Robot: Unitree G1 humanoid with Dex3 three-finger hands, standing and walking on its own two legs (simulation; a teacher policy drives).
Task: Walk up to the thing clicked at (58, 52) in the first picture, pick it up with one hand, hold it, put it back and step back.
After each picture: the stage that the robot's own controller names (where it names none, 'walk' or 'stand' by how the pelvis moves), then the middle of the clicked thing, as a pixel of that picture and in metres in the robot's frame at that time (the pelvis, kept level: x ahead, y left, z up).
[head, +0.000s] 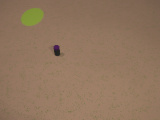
stand; (56, 50) +1.26 +0.27 -0.72
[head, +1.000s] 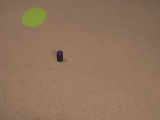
walk; (59, 56) +1.15 +0.16 -0.71
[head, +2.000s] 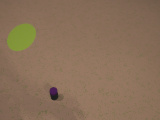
walk; (53, 93) +0.67 +0.20 -0.71
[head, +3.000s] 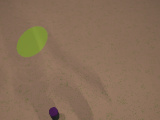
stand; (54, 114) +0.45 +0.23 -0.68
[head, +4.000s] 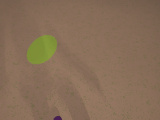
stand; out of the picture +0.44 +0.20 -0.72
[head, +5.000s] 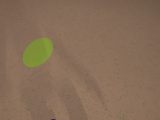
stand; out of the picture +0.44 +0.23 -0.72
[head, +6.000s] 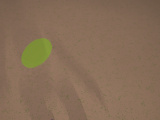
stand; out of the picture +0.43 +0.24 -0.72
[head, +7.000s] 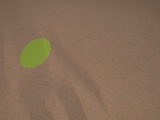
stand; out of the picture +0.42 +0.24 -0.72
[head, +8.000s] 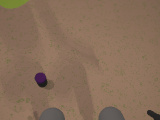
go down; (41, 80) +0.47 +0.22 -0.52
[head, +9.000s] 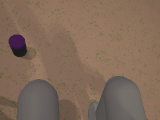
go down; (18, 46) +0.51 +0.25 -0.30
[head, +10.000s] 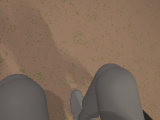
close in; out of the picture +0.50 +0.28 -0.25
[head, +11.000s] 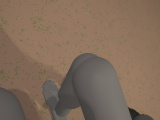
close; out of the picture +0.49 +0.31 -0.23
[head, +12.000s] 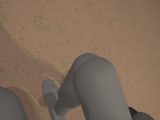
lift; out of the picture +0.48 +0.30 -0.24
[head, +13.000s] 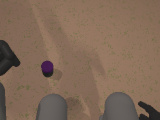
close; (47, 69) +0.49 +0.18 -0.42
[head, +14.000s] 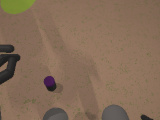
lift; (50, 84) +0.48 +0.19 -0.50
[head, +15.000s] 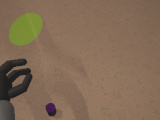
close; (51, 109) +0.43 +0.19 -0.65
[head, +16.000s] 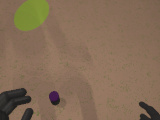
hold; (54, 98) +0.45 +0.18 -0.58
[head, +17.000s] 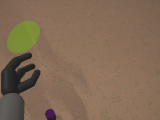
stand; (50, 115) +0.42 +0.20 -0.66
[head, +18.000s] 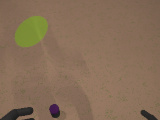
stand; (54, 111) +0.44 +0.18 -0.63
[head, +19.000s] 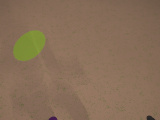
hold; out of the picture +0.42 +0.18 -0.65
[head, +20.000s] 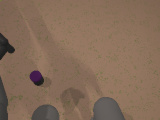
crouch; (37, 78) +0.48 +0.20 -0.49
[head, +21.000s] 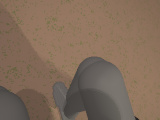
lower; out of the picture +0.48 +0.26 -0.24
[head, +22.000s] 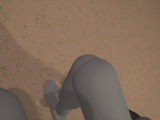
lower; out of the picture +0.48 +0.27 -0.24
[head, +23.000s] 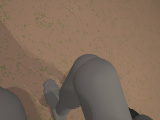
lower; out of the picture +0.47 +0.27 -0.24
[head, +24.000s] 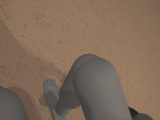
lower; out of the picture +0.47 +0.27 -0.24
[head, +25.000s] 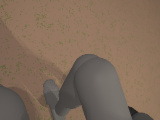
loosen; out of the picture +0.47 +0.27 -0.24
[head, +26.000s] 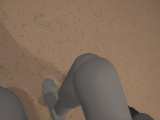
withdraw; out of the picture +0.42 +0.20 -0.26
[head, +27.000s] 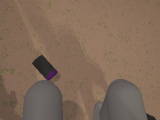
walk; (45, 67) +0.42 +0.15 -0.35
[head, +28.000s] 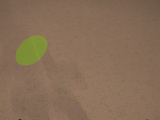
stand; out of the picture +0.33 +0.14 -0.68
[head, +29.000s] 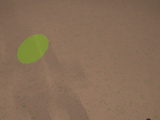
stand; out of the picture +0.34 +0.16 -0.69
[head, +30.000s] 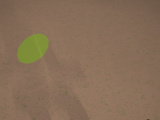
stand; out of the picture +0.32 +0.16 -0.69
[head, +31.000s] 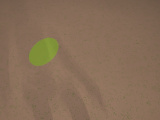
stand; out of the picture +0.34 +0.16 -0.75
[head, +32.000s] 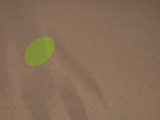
stand; out of the picture +0.31 +0.17 -0.75
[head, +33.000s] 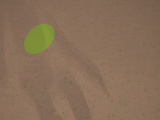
walk; out of the picture +0.34 +0.16 -0.74
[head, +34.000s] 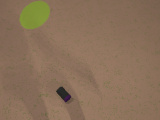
walk; (63, 94) +0.54 +0.12 -0.72
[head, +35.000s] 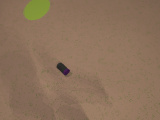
walk; (63, 68) +0.82 +0.22 -0.72
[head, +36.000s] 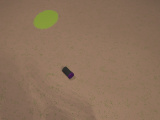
stand; (67, 72) +0.95 +0.13 -0.74
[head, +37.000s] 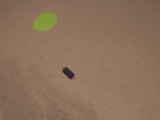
stand; (68, 72) +0.97 +0.13 -0.75
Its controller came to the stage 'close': yes
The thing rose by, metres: 0.01
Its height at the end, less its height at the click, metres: -0.02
